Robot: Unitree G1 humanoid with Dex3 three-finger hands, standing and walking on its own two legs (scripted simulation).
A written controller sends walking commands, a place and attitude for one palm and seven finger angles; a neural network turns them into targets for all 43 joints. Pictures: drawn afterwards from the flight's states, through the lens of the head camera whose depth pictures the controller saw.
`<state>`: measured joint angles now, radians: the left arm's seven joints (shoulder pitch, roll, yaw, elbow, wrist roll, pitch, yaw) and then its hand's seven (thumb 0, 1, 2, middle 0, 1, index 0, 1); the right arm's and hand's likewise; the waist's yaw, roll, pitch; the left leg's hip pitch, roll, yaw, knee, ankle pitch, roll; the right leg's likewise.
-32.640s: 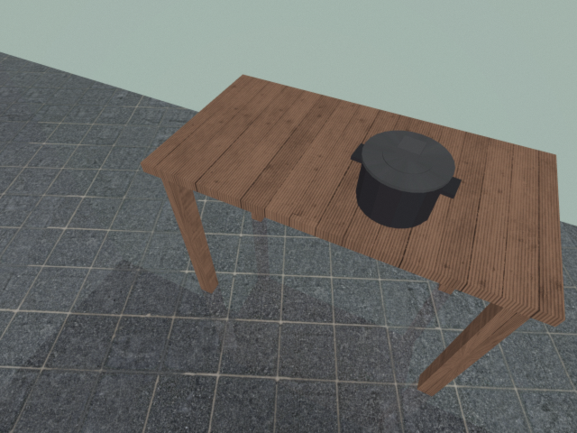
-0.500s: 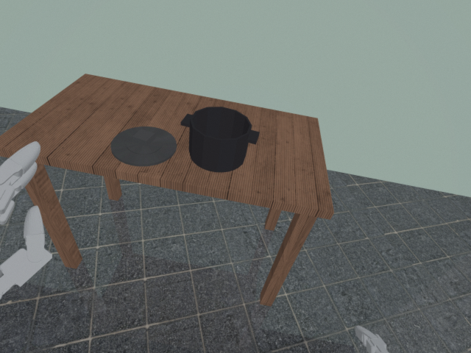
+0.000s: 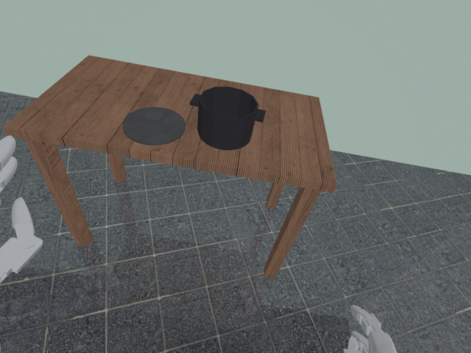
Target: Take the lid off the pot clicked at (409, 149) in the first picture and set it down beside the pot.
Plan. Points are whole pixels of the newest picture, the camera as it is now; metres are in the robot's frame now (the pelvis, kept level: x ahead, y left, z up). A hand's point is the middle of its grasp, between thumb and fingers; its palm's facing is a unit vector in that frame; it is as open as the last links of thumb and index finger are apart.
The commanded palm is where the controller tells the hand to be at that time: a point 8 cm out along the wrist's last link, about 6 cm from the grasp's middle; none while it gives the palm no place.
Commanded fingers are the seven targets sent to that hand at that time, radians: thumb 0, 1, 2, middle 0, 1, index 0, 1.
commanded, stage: stop stepping back and stand still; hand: left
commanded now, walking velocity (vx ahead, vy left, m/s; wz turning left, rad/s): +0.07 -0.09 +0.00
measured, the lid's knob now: (154, 117) +0.75 +0.29 -0.04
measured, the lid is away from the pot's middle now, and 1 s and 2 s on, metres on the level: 0.22 0.22 0.22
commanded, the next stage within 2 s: let the arm hang, fingers relaxed in 1.30 s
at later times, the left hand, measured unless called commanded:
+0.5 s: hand out of the picture +0.00 +0.18 -0.16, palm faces +0.07 -0.98 -0.20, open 7.1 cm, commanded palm none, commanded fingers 0.00 0.90 0.90 -0.20 -0.30 -0.20 -0.30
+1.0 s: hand out of the picture +0.10 +0.15 -0.15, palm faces +0.11 -0.97 -0.20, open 7.3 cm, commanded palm none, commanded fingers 0.00 0.90 0.90 -0.20 -0.30 -0.20 -0.30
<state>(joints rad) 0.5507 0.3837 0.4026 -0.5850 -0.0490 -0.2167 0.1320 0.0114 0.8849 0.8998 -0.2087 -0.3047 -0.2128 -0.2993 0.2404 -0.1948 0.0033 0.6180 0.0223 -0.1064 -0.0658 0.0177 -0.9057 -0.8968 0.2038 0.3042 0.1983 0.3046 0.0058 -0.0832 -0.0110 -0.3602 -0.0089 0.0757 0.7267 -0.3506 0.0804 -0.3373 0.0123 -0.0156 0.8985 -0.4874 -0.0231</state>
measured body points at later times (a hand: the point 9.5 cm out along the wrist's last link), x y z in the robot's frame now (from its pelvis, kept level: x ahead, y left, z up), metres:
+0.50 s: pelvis -0.01 -0.02 +0.01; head +0.01 +0.01 +0.46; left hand +0.00 +0.23 -0.14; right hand -0.04 -0.28 -0.11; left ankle +0.03 +0.06 -0.71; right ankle -0.02 -0.17 -0.72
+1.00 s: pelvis +0.06 -0.03 +0.02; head +0.09 -0.02 +0.47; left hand +0.09 +0.20 -0.14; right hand +0.05 -0.23 -0.14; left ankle +0.00 +0.06 -0.71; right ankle +0.04 -0.16 -0.71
